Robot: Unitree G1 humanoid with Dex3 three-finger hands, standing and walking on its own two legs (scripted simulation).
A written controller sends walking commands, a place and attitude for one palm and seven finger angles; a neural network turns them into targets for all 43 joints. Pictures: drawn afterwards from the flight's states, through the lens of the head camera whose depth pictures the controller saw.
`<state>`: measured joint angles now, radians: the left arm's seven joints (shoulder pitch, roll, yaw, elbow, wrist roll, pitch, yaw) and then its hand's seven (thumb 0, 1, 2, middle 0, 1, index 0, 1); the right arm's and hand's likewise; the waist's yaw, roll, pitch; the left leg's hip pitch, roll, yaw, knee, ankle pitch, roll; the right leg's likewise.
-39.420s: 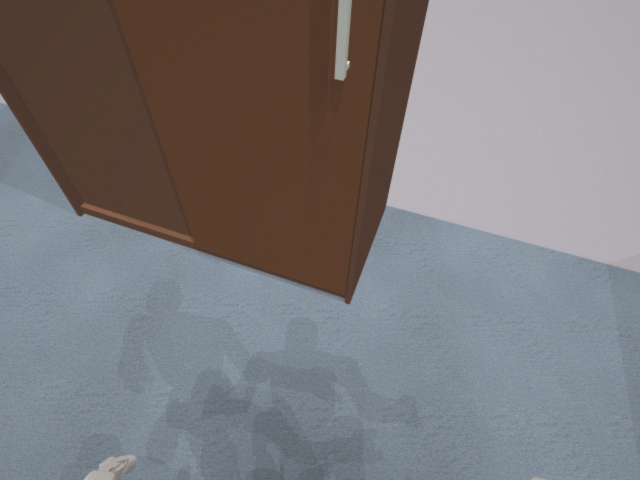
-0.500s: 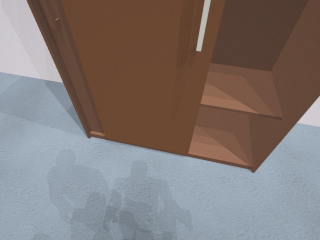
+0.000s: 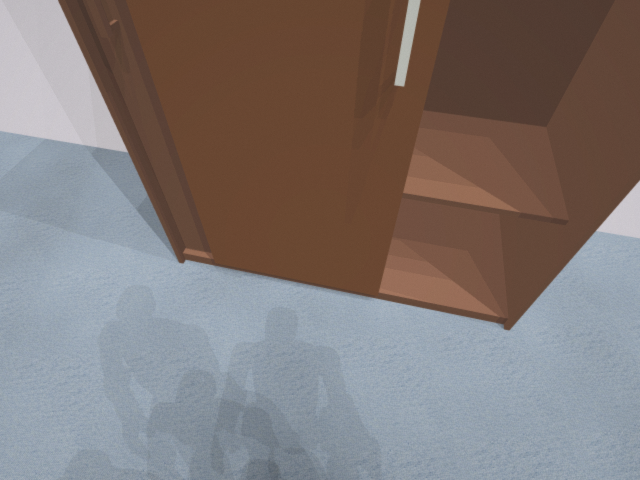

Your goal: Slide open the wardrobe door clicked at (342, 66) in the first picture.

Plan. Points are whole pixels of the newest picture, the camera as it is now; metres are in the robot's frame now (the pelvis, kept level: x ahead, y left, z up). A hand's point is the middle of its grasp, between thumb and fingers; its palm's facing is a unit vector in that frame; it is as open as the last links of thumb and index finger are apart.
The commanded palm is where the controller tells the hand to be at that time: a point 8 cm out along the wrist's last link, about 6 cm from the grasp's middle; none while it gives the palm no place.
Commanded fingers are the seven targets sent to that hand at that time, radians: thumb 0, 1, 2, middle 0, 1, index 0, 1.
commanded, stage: look to check the result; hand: right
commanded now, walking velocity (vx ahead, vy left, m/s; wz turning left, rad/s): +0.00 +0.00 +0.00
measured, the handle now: out of the picture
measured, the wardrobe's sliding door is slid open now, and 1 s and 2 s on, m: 0.45 0.45 0.45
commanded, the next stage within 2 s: stand and wait in 0.20 s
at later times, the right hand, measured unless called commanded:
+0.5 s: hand out of the picture +0.01 -0.18 -0.18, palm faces -0.01 +0.98 -0.20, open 7.4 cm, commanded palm none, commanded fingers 0.00 -0.90 -0.90 0.20 0.30 0.20 0.30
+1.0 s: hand out of the picture +0.03 -0.20 -0.17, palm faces -0.01 +0.97 -0.24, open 7.4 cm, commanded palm none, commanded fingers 0.00 -0.90 -0.90 0.20 0.30 0.20 0.30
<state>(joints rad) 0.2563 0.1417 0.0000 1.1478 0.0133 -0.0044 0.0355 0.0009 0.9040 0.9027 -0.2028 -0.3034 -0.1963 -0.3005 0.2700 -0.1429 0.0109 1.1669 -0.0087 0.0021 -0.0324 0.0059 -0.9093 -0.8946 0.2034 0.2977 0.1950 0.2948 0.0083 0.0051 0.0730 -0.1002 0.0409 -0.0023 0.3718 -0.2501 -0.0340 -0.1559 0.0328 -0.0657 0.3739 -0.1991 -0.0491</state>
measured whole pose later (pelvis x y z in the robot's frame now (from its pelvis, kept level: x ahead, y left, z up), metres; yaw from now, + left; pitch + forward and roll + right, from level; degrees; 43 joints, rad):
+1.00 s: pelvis +0.00 +0.00 +0.00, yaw +0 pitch -1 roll +0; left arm 0.16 0.23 0.01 1.13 0.01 -0.01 0.02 0.00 0.90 0.90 -0.20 -0.30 -0.20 -0.30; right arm 0.17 -0.23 0.00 1.14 -0.01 -0.01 -0.02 0.01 -0.91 -0.89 0.20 0.30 0.20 0.29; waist 0.01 0.01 0.06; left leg -0.09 0.04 0.01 0.33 -0.22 -0.03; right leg -0.15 0.03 -0.06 0.34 -0.17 -0.04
